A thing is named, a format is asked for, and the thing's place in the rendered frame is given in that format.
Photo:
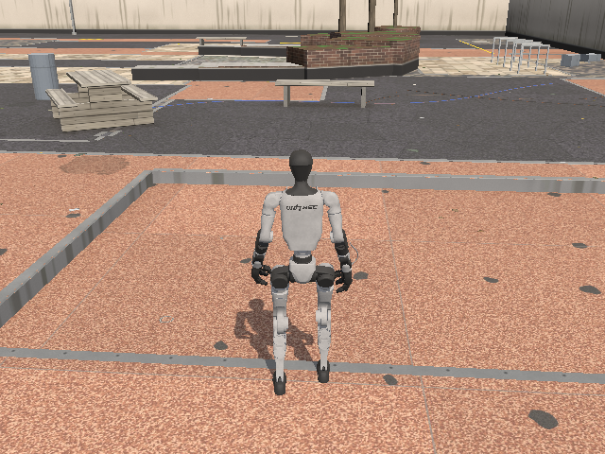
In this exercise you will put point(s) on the right robot upper arm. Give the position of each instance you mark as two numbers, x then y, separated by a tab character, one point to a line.
331	200

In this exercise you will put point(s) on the right robot hand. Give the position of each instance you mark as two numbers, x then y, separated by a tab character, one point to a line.
346	278

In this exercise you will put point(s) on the right robot shin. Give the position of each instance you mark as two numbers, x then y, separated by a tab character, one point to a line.
324	340

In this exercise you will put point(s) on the left robot forearm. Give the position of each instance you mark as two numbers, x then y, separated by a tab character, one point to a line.
259	252

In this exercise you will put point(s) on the left robot hand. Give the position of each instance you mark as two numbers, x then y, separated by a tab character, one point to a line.
262	271

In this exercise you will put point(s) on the right robot forearm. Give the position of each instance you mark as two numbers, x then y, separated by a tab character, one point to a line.
343	254

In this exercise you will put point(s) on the left robot upper arm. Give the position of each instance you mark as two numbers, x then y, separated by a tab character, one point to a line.
272	200

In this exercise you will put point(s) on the robot left foot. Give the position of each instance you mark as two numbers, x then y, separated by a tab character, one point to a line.
279	387

